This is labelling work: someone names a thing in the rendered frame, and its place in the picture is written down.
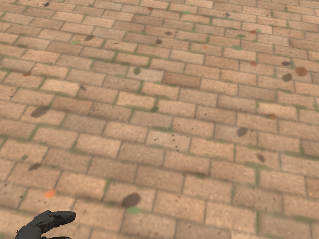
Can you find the left robot hand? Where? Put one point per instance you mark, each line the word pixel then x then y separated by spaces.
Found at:
pixel 44 222

